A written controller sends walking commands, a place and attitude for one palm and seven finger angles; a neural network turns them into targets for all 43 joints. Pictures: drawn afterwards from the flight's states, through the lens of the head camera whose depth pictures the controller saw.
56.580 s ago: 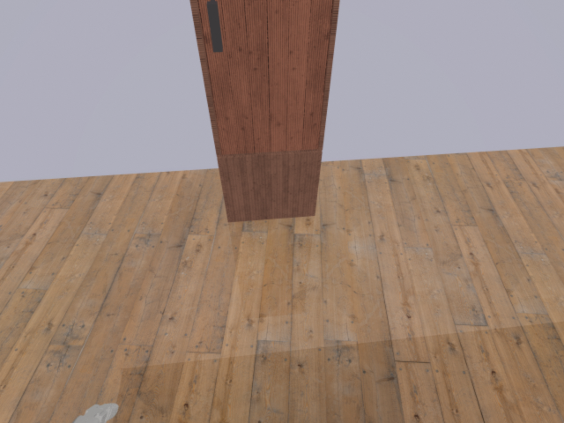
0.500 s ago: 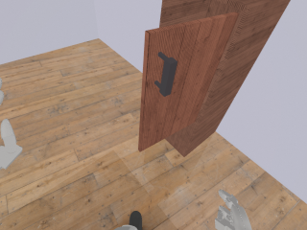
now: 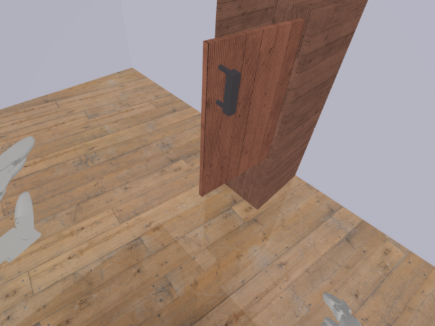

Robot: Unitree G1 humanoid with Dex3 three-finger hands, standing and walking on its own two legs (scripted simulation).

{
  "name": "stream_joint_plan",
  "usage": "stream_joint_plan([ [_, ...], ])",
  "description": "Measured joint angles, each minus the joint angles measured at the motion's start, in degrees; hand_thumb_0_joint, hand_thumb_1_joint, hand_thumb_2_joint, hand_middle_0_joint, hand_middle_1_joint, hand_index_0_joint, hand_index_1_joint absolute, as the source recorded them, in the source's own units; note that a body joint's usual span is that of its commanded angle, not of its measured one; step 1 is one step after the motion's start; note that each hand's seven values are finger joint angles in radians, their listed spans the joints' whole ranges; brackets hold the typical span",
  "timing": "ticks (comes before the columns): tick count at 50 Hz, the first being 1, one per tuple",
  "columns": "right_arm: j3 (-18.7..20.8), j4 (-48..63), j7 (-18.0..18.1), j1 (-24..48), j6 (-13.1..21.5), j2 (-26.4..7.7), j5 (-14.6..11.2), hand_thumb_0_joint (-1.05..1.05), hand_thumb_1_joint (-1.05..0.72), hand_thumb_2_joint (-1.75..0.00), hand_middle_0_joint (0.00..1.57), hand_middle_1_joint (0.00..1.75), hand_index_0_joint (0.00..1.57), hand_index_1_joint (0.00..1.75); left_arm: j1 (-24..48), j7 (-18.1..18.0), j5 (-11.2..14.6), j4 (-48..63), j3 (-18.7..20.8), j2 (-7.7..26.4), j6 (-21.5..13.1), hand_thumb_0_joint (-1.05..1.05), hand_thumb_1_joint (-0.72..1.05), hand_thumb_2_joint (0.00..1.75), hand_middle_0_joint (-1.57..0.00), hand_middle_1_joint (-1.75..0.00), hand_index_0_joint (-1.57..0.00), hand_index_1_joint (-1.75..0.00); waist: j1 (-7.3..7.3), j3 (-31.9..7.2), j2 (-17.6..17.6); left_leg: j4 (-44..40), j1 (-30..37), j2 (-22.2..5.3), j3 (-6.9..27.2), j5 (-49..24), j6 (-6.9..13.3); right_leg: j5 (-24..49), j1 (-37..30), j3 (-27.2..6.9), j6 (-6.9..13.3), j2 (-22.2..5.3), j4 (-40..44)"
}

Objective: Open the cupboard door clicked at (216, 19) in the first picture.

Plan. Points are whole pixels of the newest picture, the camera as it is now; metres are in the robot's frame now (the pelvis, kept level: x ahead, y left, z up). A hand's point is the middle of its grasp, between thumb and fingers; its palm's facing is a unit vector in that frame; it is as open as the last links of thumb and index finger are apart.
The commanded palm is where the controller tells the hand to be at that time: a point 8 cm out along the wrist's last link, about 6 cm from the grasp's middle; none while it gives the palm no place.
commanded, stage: stop stepping back and stand still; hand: left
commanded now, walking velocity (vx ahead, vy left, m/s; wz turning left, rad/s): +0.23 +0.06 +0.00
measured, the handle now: (225, 90) +0.67 +0.01 +0.11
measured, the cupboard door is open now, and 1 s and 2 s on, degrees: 84 84 84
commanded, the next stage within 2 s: let the arm hang, fingers relaxed in 0.48 s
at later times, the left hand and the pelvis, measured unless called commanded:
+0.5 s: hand out of the picture +0.17 +0.30 +0.18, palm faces +0.44 -0.73 -0.53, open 7.4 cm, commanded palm +0.10 +0.34 +0.17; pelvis -0.04 +0.04 -0.01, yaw +0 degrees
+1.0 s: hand out of the picture +0.02 +0.23 -0.19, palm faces +0.11 -0.98 -0.17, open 6.9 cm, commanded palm none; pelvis -0.01 +0.05 -0.01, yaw +4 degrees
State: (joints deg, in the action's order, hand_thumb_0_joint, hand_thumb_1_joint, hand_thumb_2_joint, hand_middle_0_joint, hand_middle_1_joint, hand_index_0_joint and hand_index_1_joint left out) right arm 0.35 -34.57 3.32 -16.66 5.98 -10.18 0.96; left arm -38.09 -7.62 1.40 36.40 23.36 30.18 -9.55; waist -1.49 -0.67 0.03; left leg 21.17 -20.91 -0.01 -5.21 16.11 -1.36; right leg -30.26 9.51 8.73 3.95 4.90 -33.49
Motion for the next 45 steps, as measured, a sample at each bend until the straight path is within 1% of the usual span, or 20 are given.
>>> stream_joint_plan([
  [1,0.0,0.3,0.2,0.2,-0.2,-0.2,-0.5,0.01,-0.90,-0.90,0.21,0.30,0.20,0.30,0.5,-0.1,0.1,0.3,2.2,2.2,0.2,0.01,0.89,0.90,-0.21,-0.30,-0.21,-0.30,0.98,-0.5,2.2,9.8,-5.2,1.5,-0.8,3.0,-0.1,1.1,-1.8,-2.4,1.9,-1.7,5.3],
  [3,0.6,-2.2,0.4,2.9,-1.1,-2.2,-0.7,0.01,-0.90,-0.90,0.21,0.30,0.20,0.30,4.1,0.4,0.4,-1.7,3.6,0.6,-0.1,0.01,0.89,0.90,-0.21,-0.30,-0.21,-0.30,3.45,0.0,0.9,32.9,-13.7,0.9,3.0,4.2,0.1,12.7,1.9,-3.1,2.3,-2.1,3.4],
  [4,0.7,-4.0,0.3,3.9,-1.9,-2.8,-0.5,0.01,-0.90,-0.90,0.21,0.30,0.20,0.30,5.8,0.7,0.8,-3.6,3.9,-0.8,-0.3,0.01,0.89,0.90,-0.21,-0.30,-0.21,-0.30,3.87,-0.3,0.1,41.3,-15.6,0.0,4.4,2.9,-0.2,13.1,3.4,-3.1,1.8,-1.8,1.1],
  [6,0.9,-6.0,0.4,3.6,-3.0,-2.3,-0.7,0.01,-0.90,-0.90,0.20,0.30,0.20,0.30,8.9,0.8,0.9,-9.2,3.7,-3.2,-1.0,0.01,0.89,0.90,-0.21,-0.30,-0.22,-0.30,3.56,-2.6,0.5,47.5,-15.3,-1.4,5.3,1.1,0.0,11.4,4.1,-3.0,0.7,-2.4,0.5],
  [8,0.8,-6.1,1.0,2.2,-2.8,-1.8,-0.9,0.02,-0.90,-0.90,0.20,0.30,0.20,0.30,11.1,0.4,0.9,-13.7,2.7,-6.5,-0.5,0.01,0.89,0.90,-0.21,-0.30,-0.21,-0.30,3.42,-4.8,1.6,45.0,-11.9,-2.6,5.2,1.6,0.8,10.7,4.1,-3.3,0.3,-3.5,2.1],
  [11,0.4,-5.0,2.2,1.0,-0.5,-2.3,-0.4,0.02,-0.90,-0.90,0.20,0.30,0.20,0.30,11.5,-0.8,0.2,-15.8,-0.3,-11.3,-0.1,0.01,0.89,0.90,-0.21,-0.30,-0.21,-0.30,2.96,-5.0,2.4,31.0,-3.4,-3.5,3.9,4.8,2.4,14.3,3.7,-3.8,-0.5,-5.5,4.7],
  [13,0.2,-4.2,2.8,0.6,1.1,-2.9,0.0,0.02,-0.90,-0.90,0.20,0.30,0.20,0.30,10.5,-1.1,-0.3,-13.6,-2.9,-12.7,0.0,0.01,0.89,0.90,-0.20,-0.30,-0.20,-0.30,2.47,-4.1,2.6,18.5,3.4,-3.4,2.9,5.7,3.2,14.1,3.8,-3.8,-1.6,-6.5,4.3],
  [15,0.2,-2.6,3.2,0.7,2.3,-3.4,0.2,0.02,-0.90,-0.90,0.20,0.30,0.20,0.30,9.6,-1.2,-0.3,-9.6,-4.2,-12.1,-0.7,0.01,0.89,0.90,-0.21,-0.30,-0.21,-0.30,1.88,-2.6,2.3,7.9,9.1,-3.3,2.7,2.8,3.5,12.4,5.3,-3.5,-2.6,-6.9,0.8],
  [18,0.1,-2.0,2.6,2.5,2.7,-0.7,0.1,0.02,-0.90,-0.90,0.20,0.30,0.20,0.30,9.6,-1.6,-0.5,-6.6,-1.9,-7.3,-2.2,0.02,0.89,0.90,-0.21,-0.30,-0.21,-0.30,1.40,0.7,4.8,8.8,9.8,-2.0,1.6,0.9,0.3,4.9,9.5,-6.3,-3.3,-6.7,-11.1],
  [21,-0.7,-1.9,1.1,2.5,3.1,1.7,-0.1,0.01,-0.90,-0.90,0.20,0.30,0.20,0.30,9.9,-1.3,-0.4,-6.4,1.8,-3.3,-3.1,0.02,0.89,0.90,-0.21,-0.30,-0.21,-0.30,0.14,1.5,3.9,7.0,10.7,-2.7,2.5,0.3,-0.2,5.0,12.8,-5.0,-3.9,-5.4,-16.3],
  [24,-1.5,-1.5,-0.2,2.3,2.5,2.3,-0.3,0.01,-0.90,-0.90,0.20,0.30,0.20,0.30,8.9,-1.3,0.1,-7.0,4.5,-2.2,-3.7,0.01,0.89,0.90,-0.21,-0.30,-0.21,-0.30,0.10,2.2,1.4,6.2,11.0,-3.8,2.7,0.0,-0.6,8.4,12.3,-3.3,-4.4,-5.0,-9.9],
  [27,-1.9,-1.2,-0.6,2.1,1.2,2.0,-0.6,0.01,-0.90,-0.90,0.21,0.30,0.20,0.30,6.4,-1.0,0.6,-8.6,5.0,-2.2,-3.5,0.01,0.89,0.90,-0.21,-0.30,-0.21,-0.30,0.49,2.6,-0.6,9.3,9.9,-4.2,2.3,2.2,-1.1,11.2,8.5,-2.7,-4.6,-4.9,-1.3],
  [28,-1.9,-1.3,-0.6,2.2,0.8,1.7,-0.8,0.01,-0.90,-0.90,0.21,0.30,0.20,0.30,5.9,-0.8,0.6,-9.4,4.6,-2.6,-3.3,0.01,0.89,0.90,-0.21,-0.30,-0.21,-0.30,0.70,2.8,-1.1,11.3,9.1,-4.3,2.2,3.5,-1.2,13.8,7.5,-2.9,-3.5,-4.7,0.9],
  [29,-1.7,-1.8,-0.6,2.7,0.4,1.1,-0.9,0.01,-0.90,-0.90,0.21,0.30,0.20,0.30,5.9,-0.6,0.5,-10.3,3.7,-3.6,-3.1,0.01,0.89,0.90,-0.21,-0.30,-0.21,-0.30,0.76,3.4,-2.5,13.9,8.1,-4.9,2.6,4.9,-0.3,15.3,7.6,-2.6,-2.0,-4.0,0.7],
  [31,-0.3,-4.4,-2.3,3.3,-1.1,-0.7,-1.3,0.01,-0.90,-0.90,0.21,0.30,0.20,0.30,10.0,2.0,-2.0,-19.1,-2.2,-5.4,-1.9,0.01,0.89,0.90,-0.20,-0.30,-0.20,-0.30,0.85,2.3,-4.4,22.5,2.8,-3.8,3.8,12.0,0.5,14.4,9.3,-1.3,-0.4,-4.9,-1.3],
  [35,0.6,-8.3,-4.2,4.9,-6.6,-3.6,-0.4,0.01,-0.90,-0.90,0.20,0.30,0.20,0.30,18.8,5.3,-3.7,-45.2,-13.3,-12.9,7.4,0.00,0.90,0.90,-0.20,-0.30,-0.20,-0.30,0.98,1.8,-5.0,33.6,-3.1,-2.2,2.0,16.3,1.0,12.4,10.4,-0.8,-0.5,-8.0,-3.4],
  [38,0.8,-9.3,-4.6,5.6,-8.6,-3.5,0.3,0.01,-0.90,-0.90,0.20,0.30,0.20,0.30,21.0,6.3,-4.0,-61.8,-18.9,-18.2,11.7,0.00,0.91,0.90,-0.19,-0.30,-0.19,-0.30,0.11,3.6,-3.5,30.7,-2.5,-1.8,1.2,14.1,1.0,12.5,9.5,-1.0,-0.8,-8.5,-3.1],
  [41,0.6,-11.0,-4.4,5.2,-8.9,-2.5,0.6,0.01,-0.91,-0.90,0.20,0.30,0.20,0.29,20.6,7.4,-3.5,-73.7,-23.0,-22.1,12.9,0.01,0.91,0.90,-0.20,-0.30,-0.19,-0.30,-0.66,5.2,-1.4,21.2,1.2,-1.7,1.6,8.1,0.9,12.6,8.1,-0.4,-1.1,-7.4,-2.3],
  [43,0.4,-12.8,-4.0,3.6,-8.2,-1.7,0.7,0.01,-0.91,-0.90,0.20,0.30,0.20,0.29,20.7,6.5,-1.8,-77.9,-21.7,-23.1,11.9,-0.02,0.96,0.90,-0.20,-0.30,-0.20,-0.30,-0.65,5.4,-0.6,14.8,3.4,-2.3,3.2,1.2,1.4,12.1,7.7,1.1,-1.3,-6.1,-2.5],
  [45,-0.4,-16.0,-3.5,2.3,-8.1,-0.5,1.2,0.01,-0.91,-0.90,0.20,0.30,0.19,0.29,22.3,6.3,-1.8,-81.9,-21.1,-21.4,11.5,-0.05,1.01,0.90,-0.21,-0.30,-0.21,-0.30,0.72,5.5,1.2,15.1,3.9,-2.4,3.8,1.2,1.4,12.8,6.0,1.7,-1.5,-5.8,-0.6],
])
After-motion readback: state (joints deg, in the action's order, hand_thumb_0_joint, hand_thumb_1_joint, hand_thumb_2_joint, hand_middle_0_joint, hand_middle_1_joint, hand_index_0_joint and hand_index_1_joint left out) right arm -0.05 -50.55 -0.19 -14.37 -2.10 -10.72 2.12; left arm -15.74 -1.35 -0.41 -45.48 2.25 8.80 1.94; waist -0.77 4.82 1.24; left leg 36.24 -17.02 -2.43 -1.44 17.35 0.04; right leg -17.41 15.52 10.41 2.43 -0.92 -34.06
